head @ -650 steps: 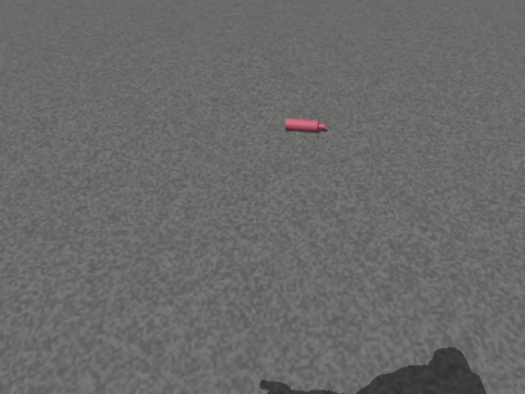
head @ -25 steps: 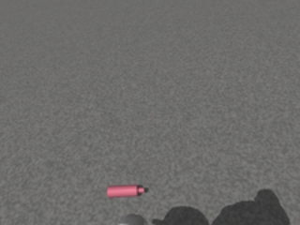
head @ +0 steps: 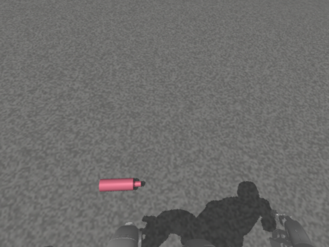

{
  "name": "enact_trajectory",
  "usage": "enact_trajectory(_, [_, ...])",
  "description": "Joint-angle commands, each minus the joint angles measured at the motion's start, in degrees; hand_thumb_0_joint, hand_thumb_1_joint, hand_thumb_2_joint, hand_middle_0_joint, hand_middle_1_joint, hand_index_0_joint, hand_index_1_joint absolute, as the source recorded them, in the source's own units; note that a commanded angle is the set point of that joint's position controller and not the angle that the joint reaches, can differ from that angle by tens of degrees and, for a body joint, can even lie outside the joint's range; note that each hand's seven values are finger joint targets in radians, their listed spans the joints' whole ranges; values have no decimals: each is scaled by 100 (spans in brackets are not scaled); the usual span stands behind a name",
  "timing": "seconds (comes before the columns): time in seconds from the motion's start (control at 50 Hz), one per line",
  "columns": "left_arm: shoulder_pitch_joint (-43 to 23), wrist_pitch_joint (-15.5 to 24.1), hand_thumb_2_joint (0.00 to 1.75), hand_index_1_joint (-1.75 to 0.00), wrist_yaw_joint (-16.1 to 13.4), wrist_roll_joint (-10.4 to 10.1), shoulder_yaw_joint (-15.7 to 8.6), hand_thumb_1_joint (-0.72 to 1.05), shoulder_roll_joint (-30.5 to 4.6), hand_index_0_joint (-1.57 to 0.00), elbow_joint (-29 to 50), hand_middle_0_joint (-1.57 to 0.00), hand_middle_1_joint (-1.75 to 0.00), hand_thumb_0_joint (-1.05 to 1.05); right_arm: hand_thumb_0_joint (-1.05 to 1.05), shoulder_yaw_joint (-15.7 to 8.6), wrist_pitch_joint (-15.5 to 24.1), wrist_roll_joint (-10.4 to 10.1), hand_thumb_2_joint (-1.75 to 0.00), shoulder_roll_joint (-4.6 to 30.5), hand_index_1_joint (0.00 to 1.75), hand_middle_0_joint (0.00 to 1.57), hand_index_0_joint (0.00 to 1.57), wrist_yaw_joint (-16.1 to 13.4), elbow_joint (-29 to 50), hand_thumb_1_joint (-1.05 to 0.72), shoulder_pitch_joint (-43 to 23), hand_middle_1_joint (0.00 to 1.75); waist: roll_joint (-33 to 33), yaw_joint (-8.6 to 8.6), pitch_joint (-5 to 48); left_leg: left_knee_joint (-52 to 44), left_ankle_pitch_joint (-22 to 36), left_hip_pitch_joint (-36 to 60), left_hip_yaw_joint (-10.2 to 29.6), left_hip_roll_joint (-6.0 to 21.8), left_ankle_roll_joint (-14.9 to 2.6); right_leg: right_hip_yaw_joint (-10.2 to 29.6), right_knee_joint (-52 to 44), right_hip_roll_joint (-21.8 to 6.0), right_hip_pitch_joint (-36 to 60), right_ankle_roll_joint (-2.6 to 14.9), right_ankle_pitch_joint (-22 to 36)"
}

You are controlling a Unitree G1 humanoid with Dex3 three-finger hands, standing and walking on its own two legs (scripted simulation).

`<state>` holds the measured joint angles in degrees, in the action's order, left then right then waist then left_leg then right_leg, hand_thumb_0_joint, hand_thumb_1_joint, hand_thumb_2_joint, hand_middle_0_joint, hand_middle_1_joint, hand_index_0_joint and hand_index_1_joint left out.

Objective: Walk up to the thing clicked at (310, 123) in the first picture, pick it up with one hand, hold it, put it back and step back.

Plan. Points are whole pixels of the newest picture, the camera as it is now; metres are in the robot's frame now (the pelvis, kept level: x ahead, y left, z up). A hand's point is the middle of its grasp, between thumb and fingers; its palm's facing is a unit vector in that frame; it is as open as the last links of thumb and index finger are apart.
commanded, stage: walk up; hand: left
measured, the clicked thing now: (120, 184) +0.48 +0.23 -0.71
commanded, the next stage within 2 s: none
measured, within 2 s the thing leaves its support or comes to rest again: neither
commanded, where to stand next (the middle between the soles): +0.10 -0.01 m, yaw +3 degrees
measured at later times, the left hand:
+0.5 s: hand out of the picture +0.07 +0.26 -0.11, palm faces +0.01 -0.93 -0.37, open 7.4 cm
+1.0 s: hand out of the picture +0.02 +0.25 -0.12, palm faces +0.17 -0.85 -0.49, open 7.4 cm
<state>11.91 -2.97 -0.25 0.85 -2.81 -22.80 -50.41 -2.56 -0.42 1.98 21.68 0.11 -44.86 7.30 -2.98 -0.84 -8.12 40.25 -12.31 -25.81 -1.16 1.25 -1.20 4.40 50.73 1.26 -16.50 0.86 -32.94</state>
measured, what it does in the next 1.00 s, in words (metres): steps on the spot: right foot, then left foot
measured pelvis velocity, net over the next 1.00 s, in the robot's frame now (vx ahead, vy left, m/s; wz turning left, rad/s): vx -0.04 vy -0.05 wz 0.17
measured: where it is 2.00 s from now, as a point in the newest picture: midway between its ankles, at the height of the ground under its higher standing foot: outside the picture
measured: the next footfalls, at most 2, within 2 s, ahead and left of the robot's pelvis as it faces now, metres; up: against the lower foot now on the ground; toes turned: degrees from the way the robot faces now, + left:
right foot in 0.02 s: +0.00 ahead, -0.13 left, +0.00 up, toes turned +2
left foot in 0.30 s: +0.05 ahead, +0.10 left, +0.00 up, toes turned +3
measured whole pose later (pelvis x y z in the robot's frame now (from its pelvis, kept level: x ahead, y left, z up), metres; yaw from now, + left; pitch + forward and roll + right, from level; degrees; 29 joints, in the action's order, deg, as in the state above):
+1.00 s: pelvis -0.04 -0.05 +0.00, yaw +10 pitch -3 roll +1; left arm 9.5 -1.4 -1.7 3.1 -4.3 -21.7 -48.0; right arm -4.1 -5.3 0.9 25.6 2.7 -50.9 18.8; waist 2.5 -0.8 -5.6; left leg 49.5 -34.8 -15.1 1.9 -1.3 -0.2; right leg -4.9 37.1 -7.5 -29.4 1.1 -6.8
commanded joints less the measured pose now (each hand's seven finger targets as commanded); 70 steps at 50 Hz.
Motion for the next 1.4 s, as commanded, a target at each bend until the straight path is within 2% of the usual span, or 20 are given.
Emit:
enact_trajectory(0.0, [993,217,90,-30,47,135,-504,90,-1053,-20,-71,-20,-30,0,0,-484,14,34,-90,1705,30,20,20,-100,257,-90,98,30,1273,-142,705,-1491,-1928,-276,1585,1035,-796,-458,-2066,20,1053,242,749])
enact_trajectory(0.06, [359,283,90,-30,73,266,-613,90,-1774,-20,307,-20,-30,0,0,-349,59,-131,-90,1230,30,20,20,-188,228,-90,-309,30,-689,-372,-110,1110,-2019,-578,615,-418,67,3042,-4014,-2094,-964,1275,-1860])
enact_trajectory(0.08, [-273,294,90,-30,83,258,-585,90,-1808,-20,532,-20,-30,0,0,-468,117,-132,-90,1505,30,20,20,-221,64,-90,-168,30,-490,-123,-473,1561,-1807,209,808,-202,103,3036,-3952,-2265,-1860,1442,-1402])
enact_trajectory(0.14, [-402,388,90,-30,36,187,-434,90,-1153,-20,484,-20,-30,0,0,-322,233,-219,-90,1116,30,20,20,-157,-212,-90,363,30,-387,134,-129,1224,-1344,133,494,-381,15,996,-3046,-1323,-390,987,2375])
enact_trajectory(0.26, [443,422,90,-30,195,69,-465,90,-1445,-20,506,-20,-30,0,0,-349,525,-119,-90,1126,30,20,20,-7,-193,-90,767,30,-553,2,563,-1696,-690,989,-225,-462,-104,620,-2064,-1159,1059,837,2646])
enact_trajectory(0.32, [454,482,90,-30,168,-16,-220,90,-770,-20,749,-20,-30,0,0,-694,608,44,-90,2059,30,20,20,-33,-143,-90,1663,30,1193,454,1121,-2510,-1012,3977,3883,1957,-1287,-481,944,87,-2520,101,118])
enact_trajectory(0.34, [181,491,90,-30,111,57,-360,90,-1338,-20,745,-20,-30,0,0,-730,577,-117,-90,2098,30,20,20,-7,-174,-90,1803,30,687,546,835,-2494,-1162,3322,4322,2425,-1822,125,930,-383,-2337,152,-145])
enact_trajectory(0.42, [501,537,90,-30,215,-1,-340,90,-1221,-20,597,-20,-30,0,0,-455,594,-162,-90,1514,30,20,20,0,1,-90,1225,30,676,121,124,-2409,99,2111,1769,1165,-1085,-21,307,-550,-1702,142,944])
enact_trajectory(0.52, [713,560,90,-30,-146,-263,-307,90,-1017,-20,255,-20,-30,0,0,-311,156,-9,-90,1235,30,20,20,59,282,-90,494,30,1670,46,40,-1451,3386,642,546,624,-945,-761,-725,-309,-115,-124,1884])
enact_trajectory(0.6, [985,455,90,-30,-326,-165,-521,90,-1340,-20,35,-20,-30,0,0,-364,-237,-174,-90,1085,30,20,20,85,489,-90,273,30,1002,-179,467,-260,576,-193,569,115,-421,-814,-1727,-149,1096,-58,3046])
enact_trajectory(0.64, [809,484,90,-30,-305,37,-618,90,-1786,-20,282,-20,-30,0,0,-288,-308,-280,-90,735,30,20,20,-4,360,-90,975,30,-978,-162,759,1708,-2049,-395,479,-725,-77,1409,-3117,-2070,762,540,3380])
enact_trajectory(0.68, [-66,429,90,-30,-326,63,-585,90,-1938,-20,662,-20,-30,0,0,-531,-536,-177,-90,1281,30,20,20,-81,140,-90,1425,30,-692,80,568,3471,-2302,216,1101,-536,-22,2567,-3684,-2646,-819,1221,777])
enact_trajectory(0.8, [-252,393,90,-30,-342,93,-654,90,-1519,-20,687,-20,-30,0,0,-599,-515,-74,-90,1450,30,20,20,73,-54,-90,1724,30,-860,81,1267,3804,-1366,-223,1055,-531,234,1068,-3276,-1756,13,723,-170])
enact_trajectory(0.98, [-472,181,90,-30,-183,174,-646,90,-1625,-20,608,-20,-30,0,0,-477,-335,-27,-90,1279,30,20,20,166,-747,-90,2440,30,-951,351,1021,-1311,-1508,2039,-535,-381,-107,91,-2814,-1425,-1069,189,-690])
enact_trajectory(1.0, [-277,125,90,-30,-190,145,-516,90,-1286,-20,559,-20,-30,0,0,-528,-305,61,-90,1330,30,20,20,172,-826,-90,2394,30,107,343,694,-1894,-1639,2312,-119,-435,-177,-457,-1914,-858,-1708,-181,-747])
enact_trajectory(1.02, [-169,133,90,-30,-215,48,-382,90,-846,-20,589,-20,-30,0,0,-574,-301,177,-90,1753,30,20,20,170,-578,-90,1890,30,2216,249,240,-2719,-3552,1563,2487,953,-544,-981,184,-6,-2763,-140,-544])
enact_trajectory(1.06, [-990,214,90,-30,-235,48,-623,90,-1531,-20,523,-20,-30,0,0,-570,-168,76,-90,2203,30,20,20,84,-109,-90,659,30,1482,326,-966,-3751,-5555,-1951,4126,2432,-1501,377,1528,-233,-1407,-57,390])
enact_trajectory(1.14, [853,158,90,-30,-44,-36,-511,90,-1135,-20,-201,-20,-30,0,0,-402,130,161,-90,1584,30,20,20,-51,-72,-90,43,30,927,-347,-261,-2790,-2222,387,1339,833,-366,254,1883,376,-1829,-24,1477])
enact_trajectory(1.28, [-300,562,90,-30,210,49,-405,90,-1357,-20,427,-20,-30,0,0,-595,285,21,-90,1834,30,20,20,80,-335,-90,1542,30,1212,699,201,-2613,-2351,3059,2054,1729,-1324,-96,-612,-215,-2353,-182,591])
enact_trajectory(1.38, [412,751,90,-30,219,59,-299,90,-1115,-20,192,-20,-30,0,0,-563,276,-3,-90,1768,30,20,20,160,-78,-90,1120,30,1270,272,376,-1788,-599,2288,1166,1473,-1202,-576,-2140,-193,-650,121,923])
